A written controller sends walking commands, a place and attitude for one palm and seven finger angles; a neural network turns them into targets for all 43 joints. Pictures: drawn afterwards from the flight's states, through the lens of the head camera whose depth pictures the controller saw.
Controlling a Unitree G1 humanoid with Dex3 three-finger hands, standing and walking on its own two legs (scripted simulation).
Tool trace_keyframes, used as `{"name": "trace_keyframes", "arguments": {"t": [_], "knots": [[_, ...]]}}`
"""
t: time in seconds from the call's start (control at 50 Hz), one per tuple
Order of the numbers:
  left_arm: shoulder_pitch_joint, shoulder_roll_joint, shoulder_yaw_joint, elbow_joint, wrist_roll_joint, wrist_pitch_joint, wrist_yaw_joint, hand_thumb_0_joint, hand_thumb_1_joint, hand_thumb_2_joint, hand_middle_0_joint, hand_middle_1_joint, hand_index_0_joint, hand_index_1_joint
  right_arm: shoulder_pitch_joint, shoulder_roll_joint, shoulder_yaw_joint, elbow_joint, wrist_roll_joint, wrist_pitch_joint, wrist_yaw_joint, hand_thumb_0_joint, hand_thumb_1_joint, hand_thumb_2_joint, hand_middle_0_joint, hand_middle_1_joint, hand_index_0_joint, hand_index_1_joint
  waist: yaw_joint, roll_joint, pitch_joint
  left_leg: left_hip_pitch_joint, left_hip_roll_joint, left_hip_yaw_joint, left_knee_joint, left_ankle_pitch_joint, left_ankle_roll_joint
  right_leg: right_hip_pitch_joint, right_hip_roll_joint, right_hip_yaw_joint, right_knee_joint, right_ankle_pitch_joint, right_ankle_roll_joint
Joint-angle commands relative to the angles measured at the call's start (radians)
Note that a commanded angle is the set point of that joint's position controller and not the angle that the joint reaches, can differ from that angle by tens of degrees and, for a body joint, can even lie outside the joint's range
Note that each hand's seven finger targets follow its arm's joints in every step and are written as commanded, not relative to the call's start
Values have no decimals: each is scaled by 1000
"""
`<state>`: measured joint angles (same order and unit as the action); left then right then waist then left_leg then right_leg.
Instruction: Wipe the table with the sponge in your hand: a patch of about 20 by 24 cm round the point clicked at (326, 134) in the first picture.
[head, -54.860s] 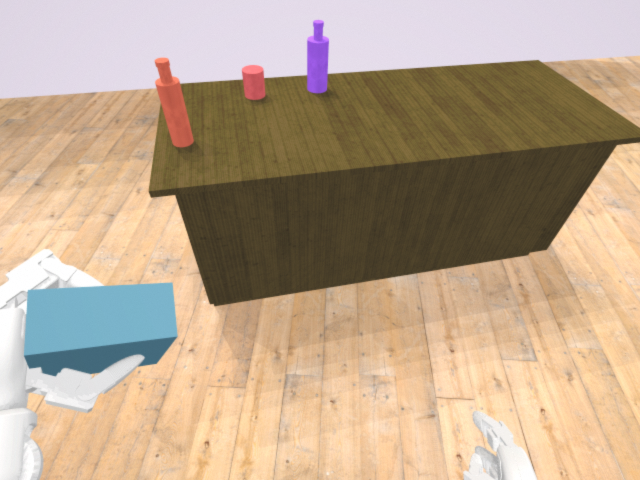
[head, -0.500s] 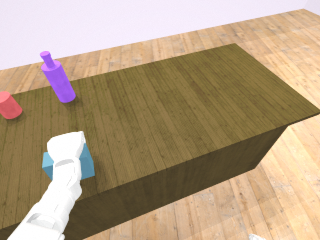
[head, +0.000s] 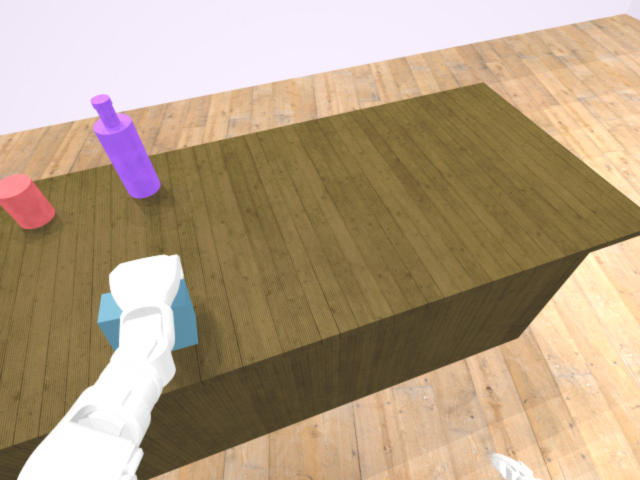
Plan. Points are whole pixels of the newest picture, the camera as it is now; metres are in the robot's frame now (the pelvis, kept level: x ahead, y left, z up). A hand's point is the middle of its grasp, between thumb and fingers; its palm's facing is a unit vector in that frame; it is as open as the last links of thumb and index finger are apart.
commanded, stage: wipe forward along the third lane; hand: left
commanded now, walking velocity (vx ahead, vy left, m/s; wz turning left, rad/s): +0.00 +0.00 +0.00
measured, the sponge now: (156, 328) +0.33 +0.29 -0.06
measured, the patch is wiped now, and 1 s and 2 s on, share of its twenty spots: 0.90 0.90 0.95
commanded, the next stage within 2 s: wipe back along the third lane in 1.42 s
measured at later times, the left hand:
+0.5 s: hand (161, 281) +0.38 +0.28 -0.01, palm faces -0.14 +0.08 -0.99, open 9.6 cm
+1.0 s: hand (163, 255) +0.43 +0.29 -0.01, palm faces -0.16 +0.05 -0.99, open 9.5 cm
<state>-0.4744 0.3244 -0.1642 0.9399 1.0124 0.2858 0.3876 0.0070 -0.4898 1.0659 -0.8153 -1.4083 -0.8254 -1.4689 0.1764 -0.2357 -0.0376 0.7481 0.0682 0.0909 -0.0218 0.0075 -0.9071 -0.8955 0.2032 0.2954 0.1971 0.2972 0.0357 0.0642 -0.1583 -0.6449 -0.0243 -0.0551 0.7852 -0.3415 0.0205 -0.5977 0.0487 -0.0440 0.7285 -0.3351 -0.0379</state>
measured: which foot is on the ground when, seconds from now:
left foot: down 0.00-1.00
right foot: down 0.00-1.00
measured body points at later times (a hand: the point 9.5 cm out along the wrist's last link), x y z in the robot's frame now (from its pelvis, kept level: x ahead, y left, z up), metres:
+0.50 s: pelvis -0.05 -0.02 -0.04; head +0.02 -0.03 +0.40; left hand +0.39 +0.27 +0.04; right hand +0.02 -0.29 -0.17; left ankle +0.02 +0.10 -0.71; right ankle +0.01 -0.10 -0.71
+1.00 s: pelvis -0.07 -0.03 -0.06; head +0.05 -0.03 +0.38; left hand +0.43 +0.29 +0.05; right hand -0.07 -0.30 -0.18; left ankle +0.02 +0.10 -0.71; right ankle +0.01 -0.10 -0.71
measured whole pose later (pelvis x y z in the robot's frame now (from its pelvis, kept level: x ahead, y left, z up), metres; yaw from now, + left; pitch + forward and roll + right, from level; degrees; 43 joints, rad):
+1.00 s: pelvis -0.07 -0.03 -0.06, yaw -4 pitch +22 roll -3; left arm -0.97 0.74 0.01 1.33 1.06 0.15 0.24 0.00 -0.60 1.08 -0.86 -1.38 -0.90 -1.42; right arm 0.35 -0.29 0.04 0.75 0.07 -0.06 -0.03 0.01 -0.91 -0.90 0.20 0.30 0.20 0.30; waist -0.15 0.05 -0.16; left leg -1.13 0.00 -0.11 1.10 -0.41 0.02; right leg -1.09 0.12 -0.06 1.01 -0.32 -0.08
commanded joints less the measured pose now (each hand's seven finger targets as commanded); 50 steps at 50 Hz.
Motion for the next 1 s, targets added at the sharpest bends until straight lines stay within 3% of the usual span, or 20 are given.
{"name": "trace_keyframes", "arguments": {"t": [0.0,0.02,0.06,0.1,0.12,0.14,0.18,0.24,0.32,0.36,0.42,0.5,0.56,0.62,0.72,0.76,0.8,0.84,0.9,0.98], "knots": [[-336,44,12,-42,10,-60,24,0,100,1300,-1200,-1600,-1200,-1600,5,-139,-41,-88,-9,-29,-16,0,-900,-900,200,300,200,300,-104,-144,-146,99,-1,8,-68,69,17,-18,6,34,-109,104,-22],[-347,90,50,-36,20,-65,26,0,100,1300,-1200,-1600,-1200,-1600,9,-142,-42,-83,-13,-29,-16,0,-900,-900,200,300,200,300,-94,-119,-160,96,3,3,-65,75,12,-21,7,35,-100,105,-28],[-396,47,9,-38,20,-79,34,0,100,1300,-1200,-1600,-1200,-1600,25,-136,-44,-83,-13,-33,-14,0,-900,-900,200,300,200,300,-117,-130,-173,81,0,7,-41,66,16,-45,5,33,-86,102,-20],[-395,75,33,11,20,-81,43,0,100,1300,-1200,-1600,-1200,-1600,32,-141,-43,-77,-14,-37,-14,0,-900,-900,200,300,200,300,-120,-147,-159,34,-2,8,-25,33,18,-68,5,39,-83,72,-18],[-415,121,70,30,21,-80,46,0,100,1300,-1200,-1600,-1200,-1600,37,-147,-41,-70,-16,-37,-14,0,-900,-900,200,300,200,300,-117,-152,-160,10,2,6,-20,21,17,-69,4,43,-80,64,-19],[-442,119,56,36,22,-81,50,0,100,1300,-1200,-1600,-1200,-1600,43,-147,-42,-70,-15,-39,-16,0,-900,-900,200,300,200,300,-131,-167,-168,-8,0,10,-7,7,19,-77,1,46,-71,50,-12],[-463,110,45,52,23,-84,56,0,100,1300,-1200,-1600,-1200,-1600,54,-143,-41,-68,-16,-48,-13,0,-900,-900,200,300,200,300,-130,-134,-182,-35,-4,13,9,-17,19,-100,1,47,-59,23,-13],[-512,130,40,124,21,-65,56,0,100,1300,-1200,-1600,-1200,-1600,67,-152,-37,-59,-15,-54,-12,0,-900,-900,200,300,200,300,-155,-167,-143,-107,-3,15,31,-91,22,-143,0,51,-60,-54,-6],[-613,247,92,154,24,-64,44,0,100,1300,-1200,-1600,-1200,-1600,90,-166,-31,-56,-17,-71,-19,0,-900,-900,200,300,200,300,-161,-140,-170,-190,-6,22,70,-159,24,-165,-1,69,-47,-151,-3],[-654,250,67,161,28,-68,32,0,100,1300,-1200,-1600,-1200,-1600,109,-164,-28,-60,-14,-81,-21,0,-900,-900,200,300,200,300,-175,-129,-181,-221,-12,25,88,-190,27,-191,1,73,-37,-202,1],[-680,318,106,187,20,-76,17,0,100,1300,-1200,-1600,-1200,-1600,131,-173,-25,-62,-14,-96,-23,0,-900,-900,200,300,200,300,-175,-124,-206,-263,-10,26,114,-205,29,-196,5,81,-24,-231,0],[-719,361,96,196,15,-78,-9,0,100,1300,-1200,-1600,-1200,-1600,165,-177,-15,-72,-8,-116,-23,0,-900,-900,200,300,200,300,-184,-96,-214,-311,-17,32,135,-234,29,-204,7,98,-22,-285,5],[-751,428,116,209,15,-79,-30,0,100,1300,-1200,-1600,-1200,-1600,192,-188,-9,-71,-4,-128,-24,0,-900,-900,200,300,200,300,-191,-101,-252,-342,-16,33,147,-234,32,-179,10,113,-18,-294,9],[-766,462,131,221,28,-88,-45,0,100,1300,-1200,-1600,-1200,-1600,211,-194,-6,-62,-7,-141,-22,0,-900,-900,200,300,200,300,-192,-45,-251,-344,-12,27,153,-236,32,-207,18,110,-2,-277,1],[-794,574,181,226,31,-117,-61,0,100,1300,-1200,-1600,-1200,-1600,244,-210,2,-57,-7,-160,-24,0,-900,-900,200,300,200,300,-195,-57,-292,-401,-8,26,184,-223,36,-171,16,138,11,-275,3],[-801,565,154,240,39,-120,-68,0,100,1300,-1200,-1600,-1200,-1600,252,-209,8,-61,-4,-167,-24,0,-900,-900,200,300,200,300,-203,-36,-274,-415,-11,25,183,-242,35,-190,15,138,10,-298,5],[-807,617,179,242,49,-120,-73,0,100,1300,-1200,-1600,-1200,-1600,261,-216,11,-60,-3,-170,-25,0,-900,-900,200,300,200,300,-202,-48,-295,-418,-10,26,188,-237,38,-178,16,144,10,-298,7],[-835,631,174,237,53,-124,-83,0,100,1300,-1200,-1600,-1200,-1600,269,-216,14,-59,-4,-171,-23,0,-900,-900,200,300,200,300,-205,4,-307,-418,-9,25,192,-229,38,-180,17,144,22,-271,4],[-832,668,184,260,57,-122,-97,0,100,1300,-1200,-1600,-1200,-1600,276,-222,22,-63,-3,-172,-26,0,-900,-900,200,300,200,300,-207,-27,-291,-434,-9,26,192,-239,38,-175,17,148,10,-298,8],[-855,686,182,263,69,-130,-113,0,100,1300,-1200,-1600,-1200,-1600,287,-226,28,-63,-6,-172,-27,0,-900,-900,200,300,200,300,-215,-2,-299,-417,-5,18,185,-233,43,-197,25,122,32,-253,9]]}}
